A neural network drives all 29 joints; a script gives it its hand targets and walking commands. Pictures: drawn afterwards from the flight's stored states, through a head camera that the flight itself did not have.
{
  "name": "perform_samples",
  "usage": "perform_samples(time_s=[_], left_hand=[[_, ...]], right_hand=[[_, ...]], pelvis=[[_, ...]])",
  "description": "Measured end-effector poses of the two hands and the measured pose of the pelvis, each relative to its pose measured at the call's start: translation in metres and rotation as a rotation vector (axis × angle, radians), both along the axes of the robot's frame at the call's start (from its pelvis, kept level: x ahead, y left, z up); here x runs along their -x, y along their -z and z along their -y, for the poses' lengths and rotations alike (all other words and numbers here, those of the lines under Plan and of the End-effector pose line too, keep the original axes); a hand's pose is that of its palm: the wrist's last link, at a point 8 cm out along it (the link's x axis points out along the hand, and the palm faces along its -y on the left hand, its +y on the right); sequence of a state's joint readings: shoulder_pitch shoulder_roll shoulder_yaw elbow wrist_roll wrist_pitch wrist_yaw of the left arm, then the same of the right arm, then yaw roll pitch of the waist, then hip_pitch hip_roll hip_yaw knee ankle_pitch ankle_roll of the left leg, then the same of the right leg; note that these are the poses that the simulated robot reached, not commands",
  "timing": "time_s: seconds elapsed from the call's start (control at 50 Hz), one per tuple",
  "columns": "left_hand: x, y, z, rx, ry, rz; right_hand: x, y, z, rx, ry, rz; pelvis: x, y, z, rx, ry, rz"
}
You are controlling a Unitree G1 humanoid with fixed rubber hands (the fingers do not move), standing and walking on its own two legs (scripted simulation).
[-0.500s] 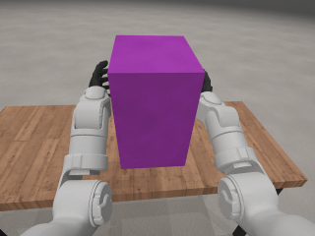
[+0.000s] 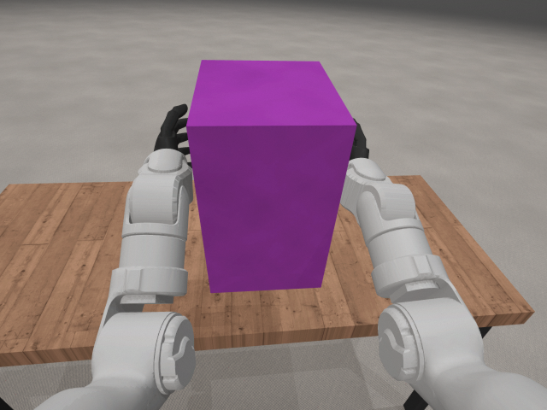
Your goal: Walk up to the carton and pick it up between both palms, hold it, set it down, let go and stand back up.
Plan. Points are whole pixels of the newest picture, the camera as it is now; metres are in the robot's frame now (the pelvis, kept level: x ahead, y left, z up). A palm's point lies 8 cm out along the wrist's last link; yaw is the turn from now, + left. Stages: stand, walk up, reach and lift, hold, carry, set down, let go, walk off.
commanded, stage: hold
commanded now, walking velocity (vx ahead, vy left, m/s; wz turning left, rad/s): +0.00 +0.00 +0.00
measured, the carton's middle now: (264, 179) +0.38 +0.01 +0.21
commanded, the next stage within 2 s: set down in 0.68 s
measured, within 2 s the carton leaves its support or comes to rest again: neither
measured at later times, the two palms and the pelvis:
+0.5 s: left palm (170, 158) +0.37 +0.14 +0.25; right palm (352, 167) +0.38 -0.12 +0.23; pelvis +0.00 +0.00 +0.00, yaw +0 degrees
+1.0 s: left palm (164, 143) +0.38 +0.15 +0.26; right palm (346, 160) +0.39 -0.11 +0.24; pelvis +0.00 +0.00 +0.00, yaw +0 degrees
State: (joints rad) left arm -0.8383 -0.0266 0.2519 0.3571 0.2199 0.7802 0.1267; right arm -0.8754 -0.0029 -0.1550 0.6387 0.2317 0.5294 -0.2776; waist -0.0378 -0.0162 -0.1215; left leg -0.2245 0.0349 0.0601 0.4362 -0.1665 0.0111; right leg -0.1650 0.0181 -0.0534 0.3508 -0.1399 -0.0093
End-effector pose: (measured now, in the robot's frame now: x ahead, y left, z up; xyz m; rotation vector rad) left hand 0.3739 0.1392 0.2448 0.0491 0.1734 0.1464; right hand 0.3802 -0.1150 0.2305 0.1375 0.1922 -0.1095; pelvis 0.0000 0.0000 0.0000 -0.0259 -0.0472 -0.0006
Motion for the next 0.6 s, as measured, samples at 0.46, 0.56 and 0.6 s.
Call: perform_samples(time_s=[0.46, 0.56, 0.6], left_hand=[[-0.0004, -0.0006, 0.0004, -0.001, 0.002, 0.001], [-0.0004, -0.0006, 0.0004, -0.001, 0.002, 0.001], [-0.0005, -0.0006, 0.0005, -0.001, 0.002, 0.001]], right_hand=[[-0.0004, -0.0007, 0.0004, 0.000, 0.002, 0.001], [-0.0004, -0.0008, 0.0005, 0.000, 0.002, 0.002], [-0.0004, -0.0008, 0.0005, 0.000, 0.002, 0.002]], pelvis=[[-0.0002, 0.0000, 0.0000, 0.000, 0.000, 0.000], [-0.0002, 0.0000, 0.0000, 0.000, 0.001, 0.000], [-0.0002, 0.0000, 0.0000, 0.000, 0.001, 0.000]])
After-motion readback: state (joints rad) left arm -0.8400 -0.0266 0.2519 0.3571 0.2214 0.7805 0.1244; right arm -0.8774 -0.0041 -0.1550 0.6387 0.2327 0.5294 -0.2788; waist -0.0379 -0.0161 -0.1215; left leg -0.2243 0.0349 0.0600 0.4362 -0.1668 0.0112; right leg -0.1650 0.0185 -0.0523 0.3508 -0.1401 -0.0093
